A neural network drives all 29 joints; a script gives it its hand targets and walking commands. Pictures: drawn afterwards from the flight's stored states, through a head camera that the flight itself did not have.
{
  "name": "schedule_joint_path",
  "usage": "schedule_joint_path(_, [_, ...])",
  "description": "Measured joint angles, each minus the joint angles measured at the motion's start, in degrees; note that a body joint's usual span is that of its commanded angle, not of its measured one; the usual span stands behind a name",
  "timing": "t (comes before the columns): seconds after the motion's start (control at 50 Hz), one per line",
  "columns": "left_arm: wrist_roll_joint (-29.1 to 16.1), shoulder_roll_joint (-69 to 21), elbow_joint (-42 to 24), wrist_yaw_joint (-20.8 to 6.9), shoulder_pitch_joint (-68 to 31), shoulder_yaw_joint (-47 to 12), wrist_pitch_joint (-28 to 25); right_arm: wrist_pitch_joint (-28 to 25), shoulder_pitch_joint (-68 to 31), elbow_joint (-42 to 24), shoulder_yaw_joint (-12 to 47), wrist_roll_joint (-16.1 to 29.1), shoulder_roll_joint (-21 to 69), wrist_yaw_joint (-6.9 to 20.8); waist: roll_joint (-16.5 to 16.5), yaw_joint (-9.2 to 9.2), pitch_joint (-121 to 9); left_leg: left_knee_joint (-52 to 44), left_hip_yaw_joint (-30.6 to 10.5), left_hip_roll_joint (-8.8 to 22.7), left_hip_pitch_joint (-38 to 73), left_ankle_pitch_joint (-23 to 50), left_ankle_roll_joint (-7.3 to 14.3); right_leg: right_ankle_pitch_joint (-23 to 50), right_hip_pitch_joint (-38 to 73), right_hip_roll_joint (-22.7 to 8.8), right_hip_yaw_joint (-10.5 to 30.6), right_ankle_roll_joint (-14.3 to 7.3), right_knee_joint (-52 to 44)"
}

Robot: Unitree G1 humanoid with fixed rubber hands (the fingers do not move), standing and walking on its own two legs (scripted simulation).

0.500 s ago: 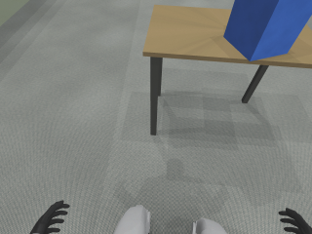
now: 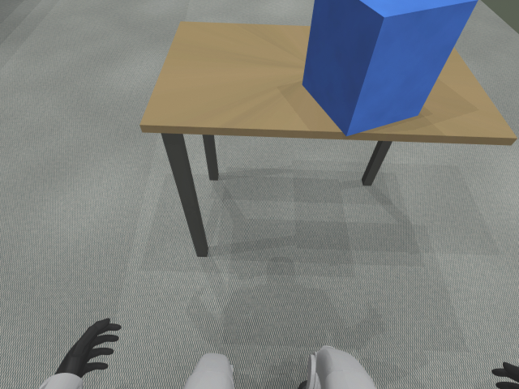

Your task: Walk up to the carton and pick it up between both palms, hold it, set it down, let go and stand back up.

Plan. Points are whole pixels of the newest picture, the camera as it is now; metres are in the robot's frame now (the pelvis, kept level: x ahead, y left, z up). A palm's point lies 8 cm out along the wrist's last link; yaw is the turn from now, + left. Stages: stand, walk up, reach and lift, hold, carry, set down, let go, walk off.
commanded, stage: walk up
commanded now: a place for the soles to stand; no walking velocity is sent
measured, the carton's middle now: (373, 50) +0.74 -0.20 +0.12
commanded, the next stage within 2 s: none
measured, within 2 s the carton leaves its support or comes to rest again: neither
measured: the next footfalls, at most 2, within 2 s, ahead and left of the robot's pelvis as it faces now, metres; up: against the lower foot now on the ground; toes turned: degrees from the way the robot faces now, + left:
left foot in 0.16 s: +0.16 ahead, +0.07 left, +0.00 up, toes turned +4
right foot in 0.48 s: +0.27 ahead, -0.30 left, +0.00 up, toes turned +6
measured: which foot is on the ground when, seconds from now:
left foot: up 0.00-0.14, down 0.16-0.52, up 0.54-0.72, down 0.74-1.00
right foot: down 0.00-0.18, up 0.20-0.46, down 0.48-1.00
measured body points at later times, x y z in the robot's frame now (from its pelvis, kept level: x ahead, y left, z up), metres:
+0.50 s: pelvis +0.14 -0.14 +0.01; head +0.17 -0.10 +0.45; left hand +0.28 +0.18 -0.09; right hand +0.24 -0.48 -0.02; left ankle +0.12 +0.06 -0.67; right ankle +0.24 -0.30 -0.68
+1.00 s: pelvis +0.22 -0.20 +0.05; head +0.25 -0.21 +0.49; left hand +0.33 +0.11 -0.05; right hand +0.39 -0.50 -0.06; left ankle +0.23 -0.06 -0.67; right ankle +0.23 -0.30 -0.67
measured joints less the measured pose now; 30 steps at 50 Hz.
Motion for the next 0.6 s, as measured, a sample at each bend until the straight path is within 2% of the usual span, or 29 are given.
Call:
schedule_joint_path(0.04, [0.5, -0.7, 0.1, 0.9, 0.3, -0.8, -0.4, -0.2, -1.6, 0.4, 0.3, 0.0, 0.5, -0.1, 1.1, 0.71, 0.3, 0.1, 2.2, -1.9, -3.1, -0.5, 0.8, -0.8, 2.2, 0.4, -1.3, -0.8, -1.2])
schedule_joint_path(0.1, [1.2, -0.4, 0.8, 1.5, 0.9, -1.4, -0.4, -1.0, -3.4, 0.6, 1.3, -0.4, 2.2, -0.1, 1.1, 2.13, 0.5, -10.2, 6.5, -2.8, -4.9, -1.9, 1.5, -2.2, 4.6, 0.5, -2.8, -1.4, -2.2])
schedule_joint_path(0.14, [1.3, 0.4, 1.3, 1.5, 1.4, -1.3, 0.0, -1.6, -4.1, 0.4, 1.9, -0.5, 3.4, 0.0, 0.2, 3.19, 0.6, -19.8, 9.2, -3.3, -3.8, 2.7, 2.4, -3.8, 5.6, 0.2, -3.3, -1.5, -1.5])
schedule_joint_path(0.16, [1.3, 0.8, 1.6, 1.4, 1.9, -1.2, 0.3, -2.1, -4.2, 0.3, 2.1, -0.6, 3.9, 0.0, -0.6, 3.82, 0.6, -23.9, 9.8, -3.9, -2.5, 8.8, 2.7, -5.0, 5.8, -0.1, -3.0, -1.4, -0.3])
schedule_joint_path(0.18, [1.2, 1.1, 2.2, 1.4, 2.3, -0.8, 0.8, -2.5, -4.3, 0.2, 2.4, -0.9, 4.5, 0.0, -2.0, 4.41, 0.5, -24.2, 10.6, -4.3, -1.7, 11.7, 2.5, -6.3, 5.7, -0.6, -1.9, -1.5, 1.4])
schedule_joint_path(0.2, [1.1, 1.2, 3.1, 1.4, 2.8, -0.5, 1.7, -2.6, -4.1, 0.0, 2.7, -1.3, 4.9, -0.1, -2.9, 4.46, 0.0, -23.6, 10.9, -4.6, -1.4, 10.9, 2.2, -8.0, 5.0, 0.0, 0.0, -1.3, 4.1])
schedule_joint_path(0.28, [0.6, 2.4, 4.0, 0.7, 3.8, 1.2, 4.7, -2.9, -2.6, -0.6, 3.7, -3.0, 6.5, -1.3, -6.2, 3.23, -0.9, -25.0, 10.6, -4.1, 1.9, 7.1, 0.2, -9.5, -0.2, 3.7, 9.0, 0.1, 18.3])
schedule_joint_path(0.36, [0.3, 2.8, 3.7, 0.4, 3.4, 2.7, 4.2, -3.3, -1.2, -1.1, 3.1, -3.2, 6.1, -1.0, -7.9, 2.05, 0.0, -28.0, 10.2, -1.5, 5.7, 6.6, -2.2, -6.5, -3.7, 2.9, 12.5, 1.3, 18.6])
schedule_joint_path(0.44, [0.4, 2.4, 2.6, -0.7, 2.1, 2.6, 3.8, -3.4, -0.2, -2.2, 1.9, -3.5, 3.6, -0.6, -6.8, 0.6, 0.5, -28.6, 9.1, 2.2, 7.7, 5.0, -4.9, -4.3, -3.4, -1.6, 10.5, 0.8, 5.5])
schedule_joint_path(0.48, [0.3, 2.4, 2.0, -1.2, 1.5, 2.4, 3.0, -2.9, 0.2, -2.5, 1.4, -3.4, 1.8, -0.3, -5.3, 0.0, 0.5, -27.0, 8.0, 4.5, 7.9, 3.0, -5.8, -0.4, -0.5, -2.4, 8.2, -0.1, -3.5])
schedule_joint_path(0.5, [0.3, 2.2, 2.1, -1.1, 1.0, 2.2, 2.2, -2.6, 0.1, -2.2, 1.1, -3.2, 0.8, 0.0, -3.6, -0.28, 0.8, -25.0, 6.7, 6.3, 7.6, 1.4, -4.9, 3.3, 0.1, -1.4, 6.5, 0.9, -4.0])
schedule_joint_path(0.52, [0.4, 2.1, 2.2, -0.9, 0.6, 2.0, 1.4, -2.0, -0.1, -1.6, 0.7, -2.7, 0.2, 0.3, -2.1, -0.72, 1.0, -21.8, 4.8, 7.5, 6.3, 1.2, -3.3, 3.3, 0.1, -0.2, 4.9, 1.6, -2.5])
schedule_joint_path(0.56, [0.0, 1.7, 2.5, -0.1, -0.3, 1.1, 0.6, -0.5, -0.5, 0.1, 0.0, -1.0, -0.1, 0.3, -1.3, -0.83, 0.8, -12.6, 1.0, 4.7, 2.7, -1.3, -1.5, 0.2, -0.1, 0.2, 3.4, 1.7, 0.5])
schedule_joint_path(0.6, [-0.1, 0.2, 2.8, 0.7, -1.2, 0.1, 0.1, 0.6, -1.2, 1.4, -0.2, 0.0, -0.7, 0.1, 0.3, -0.66, 0.9, -5.1, -0.5, 0.9, -0.5, -1.5, -0.5, -1.5, 1.4, 0.3, 2.0, 1.0, 0.4])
